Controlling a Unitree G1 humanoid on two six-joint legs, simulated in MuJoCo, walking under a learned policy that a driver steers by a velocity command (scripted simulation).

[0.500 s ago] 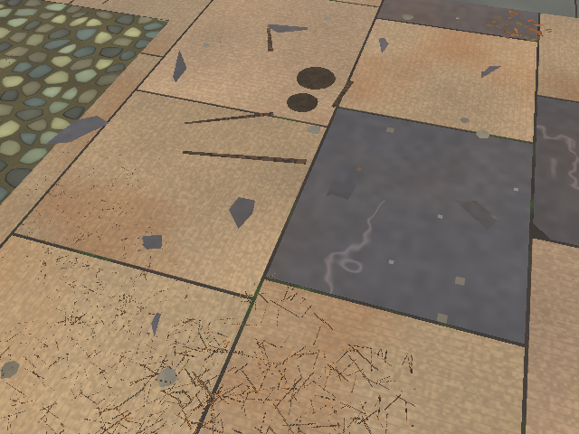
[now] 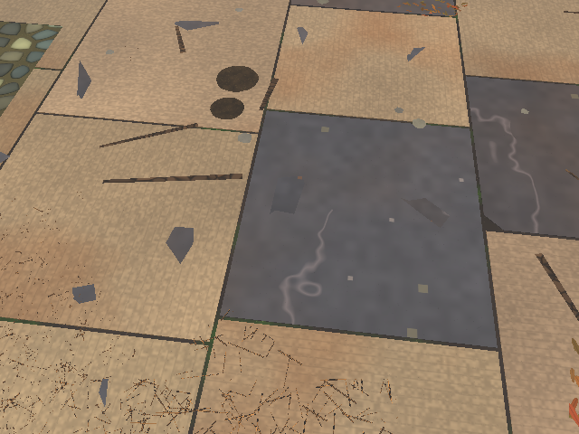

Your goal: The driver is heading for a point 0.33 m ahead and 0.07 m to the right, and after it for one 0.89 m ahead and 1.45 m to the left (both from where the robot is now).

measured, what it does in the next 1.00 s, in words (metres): steps on the spot, turning right: right foot, then left foot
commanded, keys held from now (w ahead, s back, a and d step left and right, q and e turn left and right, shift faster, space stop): e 0.32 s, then no key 0.50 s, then w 0.18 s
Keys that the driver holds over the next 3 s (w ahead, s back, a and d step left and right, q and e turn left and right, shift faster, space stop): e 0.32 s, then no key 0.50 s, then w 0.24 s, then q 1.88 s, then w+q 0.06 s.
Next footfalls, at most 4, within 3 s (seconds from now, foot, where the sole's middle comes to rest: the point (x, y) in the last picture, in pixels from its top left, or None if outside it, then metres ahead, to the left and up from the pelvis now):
0.20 right None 0.05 -0.14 -0.78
0.64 left None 0.13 0.08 -0.78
1.42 left None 0.33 0.01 -0.78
1.88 right None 0.32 -0.21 -0.78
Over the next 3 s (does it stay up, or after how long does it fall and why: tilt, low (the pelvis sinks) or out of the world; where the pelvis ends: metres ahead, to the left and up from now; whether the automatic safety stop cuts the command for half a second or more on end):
stays up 0.25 -0.07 0.00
